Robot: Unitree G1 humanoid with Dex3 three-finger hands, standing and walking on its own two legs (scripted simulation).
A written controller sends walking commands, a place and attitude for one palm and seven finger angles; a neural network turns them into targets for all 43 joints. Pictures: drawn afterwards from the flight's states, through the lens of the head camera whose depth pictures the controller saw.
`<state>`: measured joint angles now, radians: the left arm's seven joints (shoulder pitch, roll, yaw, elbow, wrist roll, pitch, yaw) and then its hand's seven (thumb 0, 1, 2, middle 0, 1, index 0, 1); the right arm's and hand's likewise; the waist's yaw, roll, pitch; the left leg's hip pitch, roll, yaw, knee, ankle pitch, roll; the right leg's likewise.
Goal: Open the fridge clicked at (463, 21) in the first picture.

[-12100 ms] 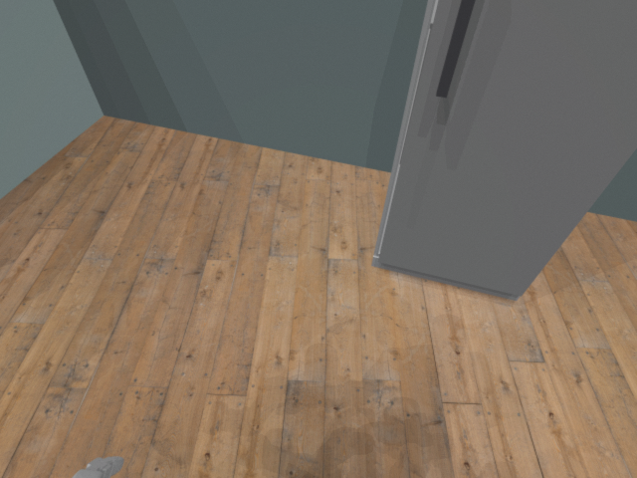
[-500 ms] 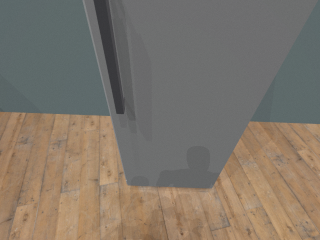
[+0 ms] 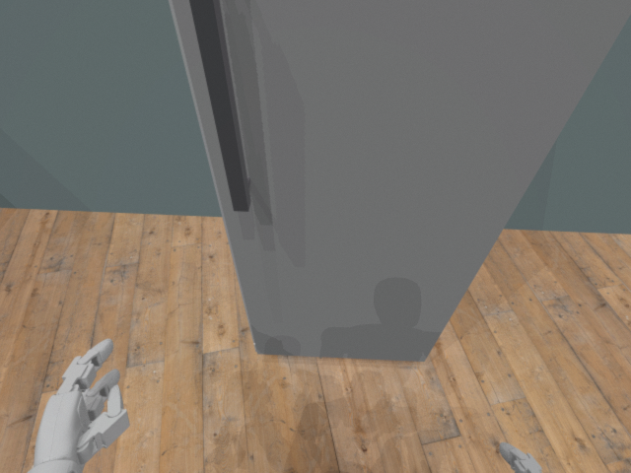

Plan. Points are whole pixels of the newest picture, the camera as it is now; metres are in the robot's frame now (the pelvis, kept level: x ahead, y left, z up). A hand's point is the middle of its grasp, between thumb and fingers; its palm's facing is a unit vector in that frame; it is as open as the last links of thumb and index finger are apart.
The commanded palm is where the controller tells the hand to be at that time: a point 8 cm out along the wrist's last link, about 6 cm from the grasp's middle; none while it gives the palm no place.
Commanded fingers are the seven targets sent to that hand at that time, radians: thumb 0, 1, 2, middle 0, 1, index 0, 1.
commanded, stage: raise the hand to about handle height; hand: left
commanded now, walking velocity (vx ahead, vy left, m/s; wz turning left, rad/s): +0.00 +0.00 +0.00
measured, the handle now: (225, 84) +0.51 +0.15 +0.23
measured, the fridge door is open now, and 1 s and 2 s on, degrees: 0 0 0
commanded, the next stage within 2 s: move the hooked fingers beside the handle in 1.94 s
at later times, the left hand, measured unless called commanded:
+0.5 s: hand (106, 388) +0.20 +0.25 +0.04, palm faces +0.04 -1.00 -0.08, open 10.0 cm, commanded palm +0.16 +0.30 +0.06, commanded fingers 0.00 0.11 0.56 -0.26 -0.81 -0.26 -0.81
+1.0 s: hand (58, 307) +0.24 +0.28 +0.14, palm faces +0.09 -0.99 -0.08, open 12.9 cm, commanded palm +0.20 +0.32 +0.15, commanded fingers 0.00 -0.48 0.31 -0.30 -1.18 -0.30 -1.18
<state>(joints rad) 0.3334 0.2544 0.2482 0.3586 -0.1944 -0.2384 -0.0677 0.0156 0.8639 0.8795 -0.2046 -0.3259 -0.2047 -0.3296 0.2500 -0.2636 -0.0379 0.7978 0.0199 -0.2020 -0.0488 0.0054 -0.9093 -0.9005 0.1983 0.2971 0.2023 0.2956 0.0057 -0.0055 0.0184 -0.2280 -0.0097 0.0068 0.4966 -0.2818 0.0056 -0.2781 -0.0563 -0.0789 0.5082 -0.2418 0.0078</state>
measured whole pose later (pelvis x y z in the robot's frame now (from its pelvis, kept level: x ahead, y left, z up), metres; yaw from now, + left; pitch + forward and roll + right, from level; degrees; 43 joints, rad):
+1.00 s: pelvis +0.00 +0.00 -0.01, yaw +0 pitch +0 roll -1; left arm 0.13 0.41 0.46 -0.02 -0.39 0.01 -0.41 0.00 -0.25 0.41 -0.28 -1.04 -0.28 -1.04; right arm 0.24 -0.25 0.07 0.62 0.07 -0.32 -0.12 0.01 -0.91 -0.90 0.20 0.30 0.20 0.30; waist 0.05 0.04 -0.04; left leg -0.27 0.01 -0.01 0.63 -0.36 0.01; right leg -0.29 -0.04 -0.09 0.57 -0.29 0.01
